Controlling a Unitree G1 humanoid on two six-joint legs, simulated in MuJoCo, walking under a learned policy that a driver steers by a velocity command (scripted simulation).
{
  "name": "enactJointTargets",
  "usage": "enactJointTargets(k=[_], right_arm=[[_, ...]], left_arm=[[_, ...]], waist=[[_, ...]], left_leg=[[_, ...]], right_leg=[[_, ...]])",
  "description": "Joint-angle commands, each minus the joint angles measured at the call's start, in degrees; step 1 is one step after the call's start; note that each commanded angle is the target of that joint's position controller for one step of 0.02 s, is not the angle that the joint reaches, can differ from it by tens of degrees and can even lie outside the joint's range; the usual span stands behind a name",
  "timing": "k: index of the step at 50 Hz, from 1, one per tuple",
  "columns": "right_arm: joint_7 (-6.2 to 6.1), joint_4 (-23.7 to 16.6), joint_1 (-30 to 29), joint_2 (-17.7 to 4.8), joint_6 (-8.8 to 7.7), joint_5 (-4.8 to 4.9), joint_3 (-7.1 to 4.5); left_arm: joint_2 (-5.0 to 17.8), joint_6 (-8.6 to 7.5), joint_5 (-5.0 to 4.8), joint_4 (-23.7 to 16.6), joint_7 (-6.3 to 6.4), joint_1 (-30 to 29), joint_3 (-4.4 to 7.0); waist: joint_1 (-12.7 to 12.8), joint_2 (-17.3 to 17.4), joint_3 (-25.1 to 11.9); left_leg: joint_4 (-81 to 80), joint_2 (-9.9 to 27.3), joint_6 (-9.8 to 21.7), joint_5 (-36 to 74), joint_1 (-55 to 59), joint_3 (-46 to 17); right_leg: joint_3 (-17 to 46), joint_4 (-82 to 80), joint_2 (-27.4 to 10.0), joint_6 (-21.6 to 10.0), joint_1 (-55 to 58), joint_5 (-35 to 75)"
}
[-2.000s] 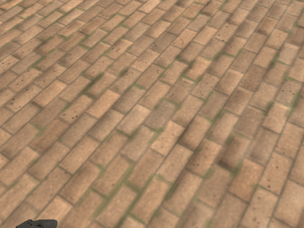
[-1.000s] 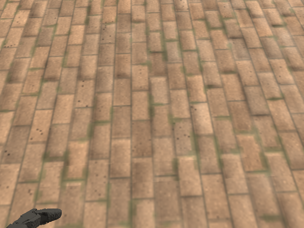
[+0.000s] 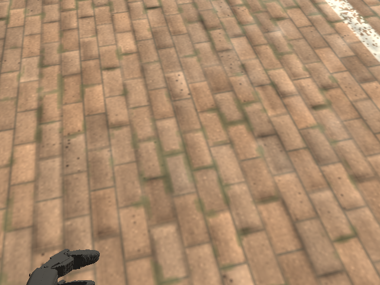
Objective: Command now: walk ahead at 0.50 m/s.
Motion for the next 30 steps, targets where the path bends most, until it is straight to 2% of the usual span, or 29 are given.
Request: enactJointTargets(k=[1, 2, 3, 4, 5, 6, 7, 9, 12, 15, 18, 20, 22, 23, 24, 25, 26, 27, 28, 29, 30], right_arm=[[0.15, -5.12, 4.68, -1.15, -2.37, -0.67, 1.01], [0.67, -6.0, -0.96, -7.05, -3.18, 0.86, -0.52], [0.87, -7.39, -5.52, -7.92, -3.69, 1.45, -0.83], [0.74, -7.69, -7.79, -7.35, -3.79, 0.77, -0.85], [0.7, -7.5, -7.64, -6.84, -3.45, 0.1, -1.1], [0.76, -7.04, -6.04, -5.77, -2.9, 0.02, -1.0], [0.72, -6.56, -4.87, -4.48, -2.34, -0.01, -0.77], [0.42, -7.05, -6.14, -3.47, -1.5, -0.37, -0.57], [0.41, -8.84, -12.29, -2.7, -1.62, -0.77, -0.29], [1.06, -10.27, -18.56, -1.31, -2.34, -0.54, 0.3], [1.84, -11.96, -23.52, -1.58, -2.75, 0.0, 0.39], [2.44, -13.06, -25.33, -2.26, -2.98, 0.07, 0.23], [2.9, -13.27, -24.65, -3.17, -3.18, -0.04, -0.05], [2.94, -12.83, -22.63, -3.94, -3.26, -0.1, -0.38], [2.76, -11.48, -17.66, -5.23, -3.31, -0.22, -1.17], [2.24, -8.88, -9.01, -7.95, -3.24, -0.36, -2.58], [1.73, -7.47, 0.04, -12.78, -2.92, -0.91, -3.8], [2.07, -6.21, 2.16, -14.24, -2.57, -0.59, -4.09], [2.06, -6.66, 1.33, -8.82, -2.56, -0.03, -2.63], [1.87, -7.35, -3.38, -7.34, -2.66, -0.14, -2.05], [1.87, -7.94, -7.0, -6.47, -2.74, -0.6, -1.72]], left_arm=[[15.59, 0.26, 0.05, 2.81, 0.82, 24.78, 5.32], [11.27, 0.34, -0.62, 2.63, 0.94, 22.11, 3.97], [10.01, 0.42, -0.7, 2.26, 1.06, 17.82, 3.43], [8.72, 0.45, -0.29, 2.06, 0.97, 14.55, 2.96], [7.44, 0.27, 0.26, 1.86, 0.78, 12.4, 2.56], [6.88, 0.03, 0.61, 1.9, 0.7, 11.18, 2.41], [6.96, -0.36, 0.42, 2.25, 0.63, 10.78, 2.52], [8.08, -1.03, 0.1, 3.55, 0.76, 11.13, 2.83], [9.29, -0.9, 0.09, 5.42, 1.47, 13.18, 3.1], [10.52, -0.47, -0.35, 7.17, 1.92, 15.94, 3.24], [11.45, 0.2, -0.85, 9.51, 2.07, 19.64, 3.43], [11.67, 0.9, -1.03, 10.75, 2.29, 20.73, 3.58], [12.16, 1.61, -1.1, 11.53, 2.59, 20.73, 3.85], [12.57, 1.94, -1.04, 11.65, 2.71, 20.15, 3.98], [12.78, 2.3, -1.0, 11.58, 2.82, 18.94, 3.99], [11.37, 2.54, -0.54, 11.35, 2.94, 19.0, 3.38], [7.79, 2.12, 1.07, 9.97, 2.97, 21.7, 1.94], [2.09, 0.92, 0.31, 10.24, 2.38, 27.8, 0.33], [8.83, -0.07, -1.21, 10.44, 1.96, 22.79, 1.83], [10.89, -0.64, -2.36, 8.5, 1.75, 17.15, 2.49], [10.24, -0.76, -1.87, 7.99, 2.04, 14.25, 2.37]], waist=[[10.18, -14.68, -25.33], [11.16, -9.62, -16.95], [9.93, -7.12, -9.62], [8.39, -3.82, -5.51], [6.48, -3.92, -3.15], [4.82, -5.1, -3.09], [3.98, -5.28, -3.1], [3.37, -4.52, -1.55], [4.92, -3.15, 0.43], [7.33, -2.77, 1.38], [9.16, -2.56, 2.36], [9.03, -2.83, 2.73], [7.85, -3.42, 1.91], [6.52, -4.1, 0.61], [3.43, -4.23, -2.39], [-0.34, -2.98, -8.39], [-2.05, 5.33, -17.66], [0.63, 18.53, -23.47], [-1.62, 11.0, -19.27], [-0.84, 7.95, -10.9], [0.63, 3.69, -6.36]], left_leg=[[41.98, -3.09, 0.68, -7.3, -37.31, -5.21], [46.24, 0.54, 1.3, -5.81, -43.44, -7.7], [44.7, 3.37, 1.68, 0.0, -44.63, -5.69], [41.84, 5.34, 1.28, 4.47, -43.01, -4.47], [39.09, 6.93, 0.75, 7.73, -40.2, -4.57], [38.02, 7.75, 0.16, 9.68, -37.01, -4.77], [37.02, 8.0, -0.5, 10.61, -35.4, -4.4], [33.53, 8.46, -1.83, 13.36, -36.12, -3.86], [23.08, 8.47, -2.78, 22.71, -38.66, -3.47], [11.8, 6.54, -2.38, 31.22, -35.89, -1.74], [6.52, 5.38, -1.59, 32.47, -36.09, -1.62], [4.15, 5.03, -0.22, 29.47, -37.5, -2.26], [2.6, 4.31, 1.32, 25.1, -35.87, -1.94], [2.11, 3.25, 2.16, 22.9, -32.36, -0.92], [0.72, 1.39, 3.41, 22.52, -24.8, 0.98], [1.18, 1.45, 5.22, 23.99, -11.62, 1.06], [4.29, 13.11, 9.91, 26.76, 7.83, -12.37], [-4.9, 22.34, 17.54, 11.42, 21.79, -38.46], [-9.04, 21.05, 15.42, 2.31, 19.01, -39.6], [-10.41, 19.53, 13.3, 4.01, 11.3, -31.95], [-11.8, 17.48, 12.58, 10.41, 3.57, -26.16]], right_leg=[[41.65, -7.78, -22.63, -15.85, 52.63, -9.96], [37.07, -10.3, -20.36, -13.08, 46.83, -16.25], [29.42, -12.06, -18.3, -11.2, 38.37, -13.98], [24.32, -14.03, -15.91, -10.36, 30.9, -9.32], [20.56, -16.07, -13.92, -9.8, 25.28, -4.86], [18.47, -17.83, -12.85, -9.84, 21.77, -2.74], [16.65, -19.24, -12.36, -10.37, 19.59, -0.66], [13.0, -21.19, -11.95, -11.09, 16.83, 3.05], [8.86, -22.29, -10.58, -10.28, 17.4, 5.8], [5.57, -22.42, -9.23, -8.54, 18.16, 5.43], [6.1, -21.11, -11.35, -8.29, 22.86, 4.07], [6.83, -18.85, -13.37, -7.61, 27.52, 5.96], [7.3, -15.92, -14.7, -6.55, 31.01, 10.31], [7.05, -13.33, -14.56, -5.9, 31.82, 16.07], [5.53, -7.39, -12.99, -4.84, 31.29, 24.97], [3.26, 3.32, -9.84, -3.19, 27.16, 27.0], [0.56, 22.38, -5.26, -0.82, 13.02, 9.68], [3.14, 38.42, 4.41, 2.11, -6.72, -28.52], [8.96, 44.04, 1.23, 1.32, -12.95, -30.08], [7.21, 43.7, -1.64, 0.63, -15.93, -24.58], [5.64, 41.42, -4.25, 0.83, -14.4, -19.56]])
Velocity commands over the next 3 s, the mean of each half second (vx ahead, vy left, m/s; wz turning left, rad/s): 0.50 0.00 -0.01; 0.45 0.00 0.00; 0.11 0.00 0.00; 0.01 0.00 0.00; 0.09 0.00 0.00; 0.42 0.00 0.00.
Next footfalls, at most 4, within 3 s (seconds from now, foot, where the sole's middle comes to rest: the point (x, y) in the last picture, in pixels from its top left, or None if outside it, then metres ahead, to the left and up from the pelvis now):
0.50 left None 0.45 0.13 -0.76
1.00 right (211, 207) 0.74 -0.10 -0.76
1.34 left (147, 222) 0.70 0.15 -0.76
2.96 right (197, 133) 1.11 -0.08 -0.76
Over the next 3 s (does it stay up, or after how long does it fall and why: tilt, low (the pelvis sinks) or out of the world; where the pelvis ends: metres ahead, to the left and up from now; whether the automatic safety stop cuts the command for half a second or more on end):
stays up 0.94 0.01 -0.02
